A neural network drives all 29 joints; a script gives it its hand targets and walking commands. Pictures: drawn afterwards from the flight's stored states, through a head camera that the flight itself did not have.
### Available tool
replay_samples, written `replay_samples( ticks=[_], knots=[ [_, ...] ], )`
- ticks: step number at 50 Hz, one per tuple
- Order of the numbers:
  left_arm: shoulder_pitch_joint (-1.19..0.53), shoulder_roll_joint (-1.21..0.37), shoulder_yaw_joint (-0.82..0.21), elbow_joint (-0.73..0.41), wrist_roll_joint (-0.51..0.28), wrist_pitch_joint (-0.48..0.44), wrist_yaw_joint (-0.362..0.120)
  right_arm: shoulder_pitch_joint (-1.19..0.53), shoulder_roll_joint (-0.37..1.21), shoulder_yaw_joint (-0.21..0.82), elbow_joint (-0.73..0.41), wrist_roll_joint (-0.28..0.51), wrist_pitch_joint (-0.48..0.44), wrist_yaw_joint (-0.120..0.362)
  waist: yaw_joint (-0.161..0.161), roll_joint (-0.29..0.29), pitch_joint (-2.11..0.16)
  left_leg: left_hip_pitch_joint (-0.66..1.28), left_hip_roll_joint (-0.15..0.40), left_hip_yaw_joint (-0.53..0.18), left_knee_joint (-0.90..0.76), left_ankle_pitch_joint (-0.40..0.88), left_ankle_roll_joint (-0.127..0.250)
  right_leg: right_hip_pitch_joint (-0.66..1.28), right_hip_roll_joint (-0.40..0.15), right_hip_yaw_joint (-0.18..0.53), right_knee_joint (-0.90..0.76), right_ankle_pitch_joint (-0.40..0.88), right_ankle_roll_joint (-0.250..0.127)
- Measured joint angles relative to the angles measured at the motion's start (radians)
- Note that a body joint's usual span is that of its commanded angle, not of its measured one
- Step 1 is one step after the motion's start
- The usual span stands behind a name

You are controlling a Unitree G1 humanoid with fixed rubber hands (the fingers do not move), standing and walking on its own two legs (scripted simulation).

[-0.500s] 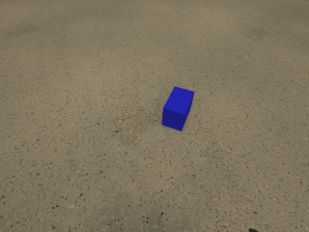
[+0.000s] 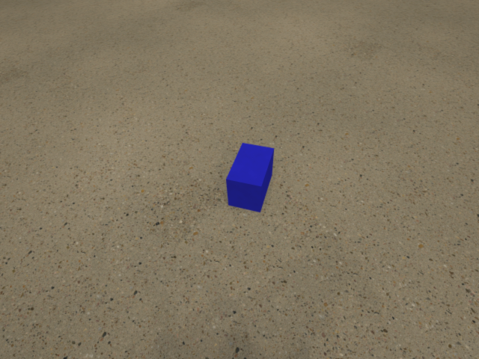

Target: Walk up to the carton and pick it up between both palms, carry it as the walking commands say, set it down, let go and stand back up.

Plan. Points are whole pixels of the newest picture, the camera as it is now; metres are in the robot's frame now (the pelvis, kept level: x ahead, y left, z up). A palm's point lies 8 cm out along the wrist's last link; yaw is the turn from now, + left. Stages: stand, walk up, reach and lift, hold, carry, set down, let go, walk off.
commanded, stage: walk up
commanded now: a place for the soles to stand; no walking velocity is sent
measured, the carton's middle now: (251, 176) +1.10 -0.06 -0.65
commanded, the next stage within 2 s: none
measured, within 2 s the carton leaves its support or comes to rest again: neither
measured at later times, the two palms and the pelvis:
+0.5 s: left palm (71, 323) +0.22 +0.33 -0.10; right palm (403, 310) +0.22 -0.30 -0.09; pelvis +0.16 +0.02 +0.01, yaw -3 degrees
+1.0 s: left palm (107, 233) +0.40 +0.30 -0.08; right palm (392, 252) +0.34 -0.33 -0.10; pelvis +0.31 +0.00 +0.01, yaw -7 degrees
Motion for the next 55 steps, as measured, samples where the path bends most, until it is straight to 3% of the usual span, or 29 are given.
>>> replay_samples(
  ticks=[3, 10, 15, 21, 24, 27, 31, 36, 39, 41, 45, 52, 55],
  knots=[
    [0.007, -0.014, 0.000, -0.001, 0.000, -0.007, 0.000, -0.006, -0.003, 0.000, -0.001, 0.000, 0.001, 0.010, 0.000, 0.002, 0.002, -0.068, 0.000, -0.001, 0.152, 0.039, 0.000, 0.056, 0.011, 0.002, -0.038, -0.020, -0.022],
    [0.028, -0.035, 0.000, -0.003, 0.000, -0.025, 0.002, 0.000, -0.017, 0.000, -0.001, 0.000, 0.007, 0.028, 0.000, 0.012, 0.020, -0.124, 0.001, -0.017, 0.164, 0.249, 0.000, 0.199, 0.026, 0.021, -0.191, 0.004, -0.019],
    [0.038, -0.034, 0.000, -0.020, 0.000, -0.028, 0.005, -0.008, -0.017, 0.000, -0.002, 0.000, 0.009, 0.035, -0.001, 0.013, 0.022, -0.125, 0.001, -0.018, 0.037, 0.260, 0.000, 0.254, 0.040, 0.021, -0.239, -0.018, -0.025],
    [0.043, -0.034, 0.000, -0.028, 0.000, -0.025, 0.006, -0.042, 0.000, 0.000, -0.010, 0.000, 0.002, 0.035, -0.001, 0.013, 0.026, -0.116, 0.000, 0.001, -0.206, 0.246, 0.000, 0.267, 0.053, 0.021, -0.234, -0.079, -0.006],
    [0.039, -0.032, 0.000, -0.042, 0.000, -0.021, 0.011, -0.042, 0.012, -0.002, -0.023, 0.000, -0.026, 0.025, -0.001, 0.002, 0.037, -0.090, -0.004, 0.015, -0.269, 0.332, -0.005, 0.188, 0.053, 0.029, -0.025, -0.149, 0.002],
    [0.039, -0.032, 0.000, -0.046, 0.000, -0.020, 0.013, -0.024, 0.046, -0.001, -0.024, 0.000, -0.036, 0.021, -0.005, -0.019, 0.035, -0.052, -0.005, 0.040, -0.254, 0.281, -0.010, 0.059, 0.054, 0.035, 0.238, -0.161, -0.001],
    [0.034, -0.030, 0.000, -0.058, 0.000, -0.020, 0.013, 0.008, 0.056, -0.002, -0.025, 0.000, -0.037, 0.021, -0.007, -0.021, 0.035, -0.005, -0.005, 0.060, -0.254, 0.231, -0.010, -0.060, 0.014, 0.036, 0.277, -0.163, 0.004],
    [0.031, -0.025, 0.000, -0.062, 0.000, -0.019, 0.011, 0.031, 0.057, -0.001, -0.025, 0.000, -0.037, 0.022, -0.018, -0.022, 0.031, 0.049, -0.006, 0.087, -0.255, 0.177, -0.010, -0.117, -0.028, 0.034, 0.144, -0.159, 0.018],
    [0.030, -0.018, 0.000, -0.064, 0.000, -0.030, 0.011, 0.039, 0.048, -0.001, -0.025, 0.000, -0.031, 0.022, -0.017, -0.021, 0.025, 0.061, 0.000, 0.090, -0.210, 0.124, -0.010, -0.071, -0.026, 0.015, -0.031, -0.071, 0.012],
    [0.031, -0.014, 0.000, -0.063, 0.000, -0.037, 0.015, 0.034, 0.038, -0.002, -0.027, 0.000, -0.024, 0.022, -0.013, -0.017, 0.034, 0.035, 0.004, 0.070, -0.065, 0.060, -0.009, -0.052, -0.022, 0.015, -0.021, 0.048, 0.008],
    [0.050, -0.032, 0.000, -0.064, 0.000, -0.038, 0.022, 0.005, 0.025, -0.001, -0.032, 0.000, -0.012, 0.022, -0.008, 0.006, 0.035, -0.046, 0.004, 0.009, 0.175, 0.022, -0.010, 0.030, -0.009, 0.016, -0.017, -0.013, 0.011],
    [0.049, -0.027, 0.000, -0.065, 0.000, -0.038, 0.022, 0.001, -0.002, -0.005, -0.036, 0.000, -0.012, 0.040, -0.006, 0.008, 0.037, -0.095, 0.004, -0.004, 0.079, 0.085, -0.010, 0.128, -0.026, 0.019, -0.073, -0.055, 0.007],
    [0.049, -0.017, 0.000, -0.072, 0.000, -0.036, 0.022, 0.002, -0.007, -0.006, -0.036, 0.000, -0.012, 0.042, -0.006, 0.009, 0.037, -0.091, 0.004, 0.000, -0.054, 0.126, -0.010, 0.130, -0.023, 0.018, -0.075, -0.073, 0.033]
  ],
)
